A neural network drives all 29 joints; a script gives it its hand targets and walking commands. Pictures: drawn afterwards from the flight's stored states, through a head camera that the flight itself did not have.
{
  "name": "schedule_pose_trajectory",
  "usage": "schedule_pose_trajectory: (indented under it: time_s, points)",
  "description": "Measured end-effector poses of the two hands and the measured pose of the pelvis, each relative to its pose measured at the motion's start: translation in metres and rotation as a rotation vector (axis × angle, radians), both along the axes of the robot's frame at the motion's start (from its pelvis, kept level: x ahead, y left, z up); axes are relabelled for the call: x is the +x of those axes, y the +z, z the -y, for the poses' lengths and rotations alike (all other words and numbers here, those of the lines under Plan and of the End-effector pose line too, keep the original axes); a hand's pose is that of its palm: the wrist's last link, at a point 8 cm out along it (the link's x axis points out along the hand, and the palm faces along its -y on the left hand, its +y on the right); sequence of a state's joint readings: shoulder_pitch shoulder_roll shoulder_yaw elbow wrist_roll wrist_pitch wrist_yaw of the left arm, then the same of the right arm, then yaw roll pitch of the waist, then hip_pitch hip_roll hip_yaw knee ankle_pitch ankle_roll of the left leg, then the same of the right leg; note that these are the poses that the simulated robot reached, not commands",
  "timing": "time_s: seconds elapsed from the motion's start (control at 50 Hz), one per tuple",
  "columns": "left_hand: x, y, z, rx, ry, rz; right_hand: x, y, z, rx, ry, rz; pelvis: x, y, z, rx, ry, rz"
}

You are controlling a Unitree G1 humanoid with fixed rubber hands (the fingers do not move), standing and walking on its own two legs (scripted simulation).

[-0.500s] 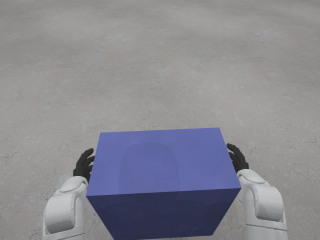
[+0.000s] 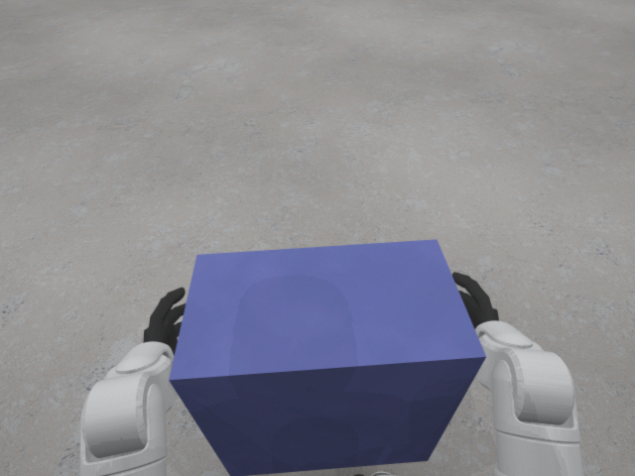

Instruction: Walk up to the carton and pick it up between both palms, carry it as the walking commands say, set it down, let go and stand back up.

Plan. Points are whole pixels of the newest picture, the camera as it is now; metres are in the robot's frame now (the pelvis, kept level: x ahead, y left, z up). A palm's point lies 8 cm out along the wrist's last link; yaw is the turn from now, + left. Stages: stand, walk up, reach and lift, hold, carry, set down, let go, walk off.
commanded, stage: carry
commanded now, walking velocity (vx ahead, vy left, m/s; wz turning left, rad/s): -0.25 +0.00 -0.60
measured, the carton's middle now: (324, 368) +0.25 +0.00 +0.01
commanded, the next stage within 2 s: none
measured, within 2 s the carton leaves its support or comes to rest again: neither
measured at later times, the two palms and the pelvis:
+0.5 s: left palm (208, 413) +0.19 +0.13 +0.05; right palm out of the picture +0.10 -0.23 +0.04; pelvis -0.09 +0.02 -0.01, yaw -14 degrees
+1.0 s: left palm out of the picture +0.07 +0.09 +0.05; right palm out of the picture -0.13 -0.22 +0.04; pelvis -0.23 +0.08 -0.01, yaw -33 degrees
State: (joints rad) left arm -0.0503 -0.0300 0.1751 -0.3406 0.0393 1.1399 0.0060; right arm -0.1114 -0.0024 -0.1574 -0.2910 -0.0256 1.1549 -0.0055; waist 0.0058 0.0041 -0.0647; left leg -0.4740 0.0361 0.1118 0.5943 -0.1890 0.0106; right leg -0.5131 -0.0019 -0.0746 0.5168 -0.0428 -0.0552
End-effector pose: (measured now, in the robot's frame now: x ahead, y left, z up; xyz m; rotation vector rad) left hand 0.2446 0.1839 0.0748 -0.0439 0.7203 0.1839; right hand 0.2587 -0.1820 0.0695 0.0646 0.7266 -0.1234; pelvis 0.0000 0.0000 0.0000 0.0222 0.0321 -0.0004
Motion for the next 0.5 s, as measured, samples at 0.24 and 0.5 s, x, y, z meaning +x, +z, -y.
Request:
schedule_pose_trajectory:
  time_s: [0.24, 0.5]
  points:
    - [-0.015, -0.014, 0.017, -0.032, -0.116, -0.028, -0.066, -0.011, 0.015, 0.017, -0.161, -0.027, -0.042, -0.007, -0.013, -0.017, -0.119, 0.005]
    - [-0.058, -0.025, 0.056, -0.017, -0.226, -0.067, -0.155, -0.032, 0.046, 0.057, -0.284, -0.060, -0.092, -0.010, -0.018, 0.001, -0.248, -0.026]
